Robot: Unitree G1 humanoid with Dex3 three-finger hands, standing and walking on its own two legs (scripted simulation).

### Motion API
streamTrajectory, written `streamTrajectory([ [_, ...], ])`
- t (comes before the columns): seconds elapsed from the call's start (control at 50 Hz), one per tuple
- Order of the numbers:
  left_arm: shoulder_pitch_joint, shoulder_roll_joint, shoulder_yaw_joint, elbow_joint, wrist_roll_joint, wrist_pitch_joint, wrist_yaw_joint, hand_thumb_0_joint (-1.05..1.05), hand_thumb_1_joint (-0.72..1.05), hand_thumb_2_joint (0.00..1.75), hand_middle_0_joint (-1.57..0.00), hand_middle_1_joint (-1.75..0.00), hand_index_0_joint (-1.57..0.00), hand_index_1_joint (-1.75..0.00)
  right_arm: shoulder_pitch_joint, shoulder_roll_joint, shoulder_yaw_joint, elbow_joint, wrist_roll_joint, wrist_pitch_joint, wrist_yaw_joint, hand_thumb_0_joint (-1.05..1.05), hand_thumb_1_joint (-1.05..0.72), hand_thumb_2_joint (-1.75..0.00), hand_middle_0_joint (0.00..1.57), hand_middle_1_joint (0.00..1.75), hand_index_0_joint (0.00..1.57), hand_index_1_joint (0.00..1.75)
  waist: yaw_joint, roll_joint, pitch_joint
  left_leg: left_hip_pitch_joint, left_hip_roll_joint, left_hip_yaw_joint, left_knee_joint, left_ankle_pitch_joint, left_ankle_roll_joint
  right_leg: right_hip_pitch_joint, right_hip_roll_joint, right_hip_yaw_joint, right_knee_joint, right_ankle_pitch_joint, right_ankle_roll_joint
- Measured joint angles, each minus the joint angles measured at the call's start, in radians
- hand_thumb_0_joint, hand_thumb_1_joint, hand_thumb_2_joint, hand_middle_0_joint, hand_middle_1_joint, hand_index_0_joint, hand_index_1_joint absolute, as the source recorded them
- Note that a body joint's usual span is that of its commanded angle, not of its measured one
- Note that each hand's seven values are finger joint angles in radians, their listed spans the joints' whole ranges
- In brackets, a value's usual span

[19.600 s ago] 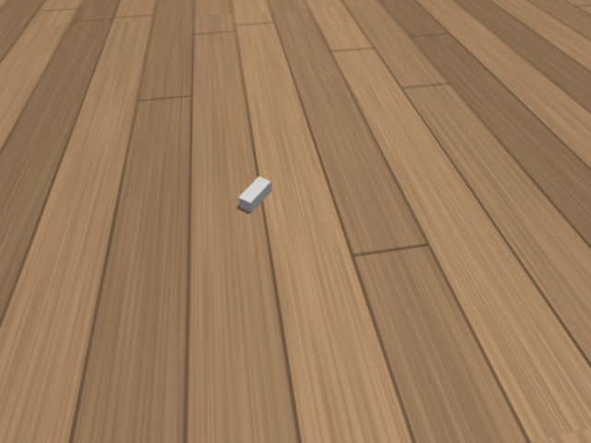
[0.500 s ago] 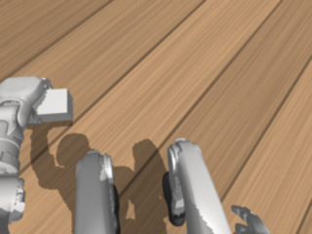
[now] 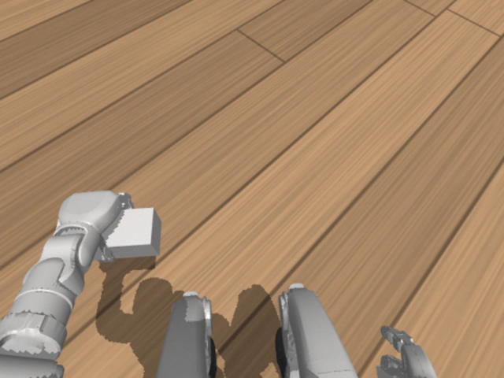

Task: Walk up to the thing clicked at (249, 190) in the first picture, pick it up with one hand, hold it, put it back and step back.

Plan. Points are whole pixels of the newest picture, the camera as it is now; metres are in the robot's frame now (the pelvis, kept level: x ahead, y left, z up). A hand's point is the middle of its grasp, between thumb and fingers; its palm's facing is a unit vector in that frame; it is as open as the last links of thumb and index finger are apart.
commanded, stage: lift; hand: left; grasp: from above
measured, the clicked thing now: (111, 234) +0.38 +0.24 -0.11
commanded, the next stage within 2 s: hold in 0.70 s
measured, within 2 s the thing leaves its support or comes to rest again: neither
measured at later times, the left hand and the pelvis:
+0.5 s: hand (88, 205) +0.37 +0.22 +0.04, palm faces -0.44 -0.05 -0.90, open 9.8 cm; pelvis +0.04 +0.00 +0.12, yaw +0 degrees
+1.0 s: hand (71, 176) +0.38 +0.22 +0.10, palm faces -0.46 -0.03 -0.89, open 9.8 cm; pelvis +0.07 +0.00 +0.16, yaw +0 degrees
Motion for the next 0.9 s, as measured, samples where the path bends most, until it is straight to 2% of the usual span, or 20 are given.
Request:
streamTrajectory([
  [0.28, 0.053, -0.072, -0.048, 0.102, 0.019, 0.008, 0.075, 0.0, 0.0, 0.47, -0.72, -0.55, -0.76, -0.5, 0.056, -0.001, -0.016, 0.054, 0.008, -0.052, -0.021, 0.01, -0.9, -0.9, 0.21, 0.3, 0.2, 0.3, 0.015, -0.004, 0.026, 0.379, 0.006, 0.025, -0.337, 0.081, -0.005, 0.366, 0.005, 0.016, -0.328, 0.083, -0.005],
  [0.48, 0.055, -0.118, -0.072, 0.125, 0.019, 0.037, 0.113, 0.0, 0.0, 0.47, -0.72, -0.55, -0.76, -0.5, 0.069, -0.003, -0.026, 0.066, 0.007, -0.054, -0.019, 0.01, -0.9, -0.9, 0.2, 0.3, 0.2, 0.3, 0.025, -0.016, 0.064, 0.583, 0.005, 0.047, -0.53, 0.131, -0.005, 0.559, 0.004, 0.032, -0.509, 0.132, -0.005],
  [0.6, 0.054, -0.127, -0.074, 0.13, 0.016, 0.058, 0.108, 0.0, 0.01, 0.47, -0.72, -0.55, -0.76, -0.5, 0.07, -0.002, -0.03, 0.06, 0.007, -0.042, -0.016, 0.01, -0.9, -0.9, 0.2, 0.3, 0.2, 0.3, 0.028, -0.019, 0.08, 0.681, 0.003, 0.057, -0.625, 0.156, -0.005, 0.653, 0.002, 0.04, -0.6, 0.157, -0.004],
  [0.74, 0.075, -0.128, -0.084, 0.108, 0.001, 0.062, 0.074, 0.0, 0.01, 0.47, -0.72, -0.55, -0.76, -0.5, 0.075, -0.002, -0.035, 0.052, 0.009, -0.028, -0.015, 0.01, -0.9, -0.89, 0.2, 0.3, 0.2, 0.3, 0.037, -0.018, 0.089, 0.779, -0.001, 0.064, -0.719, 0.18, -0.004, 0.748, -0.001, 0.045, -0.691, 0.181, -0.003],
  [0.9, 0.101, -0.132, -0.097, 0.08, 0.015, 0.051, 0.055, 0.0, 0.01, 0.47, -0.72, -0.55, -0.76, -0.5, 0.072, -0.003, -0.038, 0.045, 0.012, -0.015, -0.016, 0.01, -0.9, -0.89, 0.2, 0.3, 0.2, 0.3, 0.048, -0.017, 0.092, 0.865, -0.005, 0.07, -0.796, 0.199, -0.003, 0.831, -0.005, 0.049, -0.764, 0.198, -0.002],
])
